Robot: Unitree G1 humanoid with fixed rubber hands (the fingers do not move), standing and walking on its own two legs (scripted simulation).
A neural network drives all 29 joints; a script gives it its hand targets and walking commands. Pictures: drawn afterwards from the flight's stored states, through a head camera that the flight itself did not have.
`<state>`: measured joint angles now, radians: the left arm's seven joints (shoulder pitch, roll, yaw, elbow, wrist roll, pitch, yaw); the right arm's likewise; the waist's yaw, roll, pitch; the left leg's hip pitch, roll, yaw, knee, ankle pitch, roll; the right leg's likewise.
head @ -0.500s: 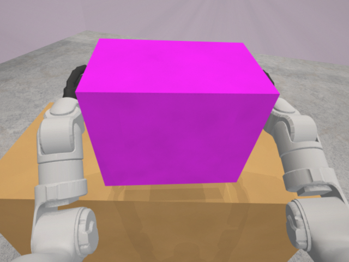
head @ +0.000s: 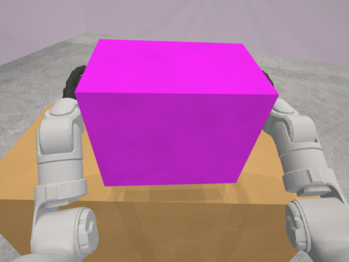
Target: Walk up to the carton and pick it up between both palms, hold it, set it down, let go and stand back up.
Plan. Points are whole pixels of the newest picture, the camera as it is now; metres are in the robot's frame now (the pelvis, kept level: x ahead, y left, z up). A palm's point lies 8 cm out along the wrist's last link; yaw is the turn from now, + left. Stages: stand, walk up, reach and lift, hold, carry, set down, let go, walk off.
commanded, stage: hold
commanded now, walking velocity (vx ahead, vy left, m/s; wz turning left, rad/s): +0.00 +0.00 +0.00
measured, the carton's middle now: (172, 116) +0.37 +0.01 +0.21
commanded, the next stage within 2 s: set down in 1.24 s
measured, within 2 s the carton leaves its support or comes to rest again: neither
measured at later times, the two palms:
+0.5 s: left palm (74, 103) +0.35 +0.21 +0.25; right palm (265, 103) +0.36 -0.19 +0.25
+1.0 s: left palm (73, 103) +0.35 +0.21 +0.25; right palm (265, 104) +0.36 -0.19 +0.25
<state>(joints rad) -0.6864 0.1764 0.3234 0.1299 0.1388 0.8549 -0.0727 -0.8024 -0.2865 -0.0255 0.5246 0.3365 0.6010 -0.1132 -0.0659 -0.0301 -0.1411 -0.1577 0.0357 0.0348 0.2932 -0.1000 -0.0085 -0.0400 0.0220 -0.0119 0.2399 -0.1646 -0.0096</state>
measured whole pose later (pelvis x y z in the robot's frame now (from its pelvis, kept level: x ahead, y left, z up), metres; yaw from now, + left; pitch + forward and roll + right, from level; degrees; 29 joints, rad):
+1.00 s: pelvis +0.00 +0.00 +0.00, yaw +0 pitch -2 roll -1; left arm -0.68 0.18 0.32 0.13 0.13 0.85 -0.07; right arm -0.79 -0.28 -0.02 0.51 0.33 0.60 -0.12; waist -0.07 -0.03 -0.15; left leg -0.16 0.04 0.04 0.29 -0.10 -0.01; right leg -0.04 0.02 -0.01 0.23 -0.16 -0.01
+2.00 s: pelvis +0.01 -0.01 +0.00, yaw +1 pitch -4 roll +0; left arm -0.59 0.14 0.29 0.22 0.14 0.50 -0.07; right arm -0.60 -0.20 -0.09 0.55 0.18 0.20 -0.07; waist -0.05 -0.06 -0.01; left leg -0.10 0.03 0.02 0.30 -0.13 -0.02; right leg 0.01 0.02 -0.03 0.27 -0.21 -0.01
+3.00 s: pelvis +0.02 -0.01 +0.00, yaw +0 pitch +2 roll +0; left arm -0.69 0.12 0.29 0.60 0.15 0.25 -0.04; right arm -0.67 -0.17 -0.27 0.83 -0.02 0.02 0.02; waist 0.00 -0.04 -0.03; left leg -0.21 0.03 0.03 0.26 -0.10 -0.02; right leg -0.11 0.02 -0.02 0.26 -0.19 -0.02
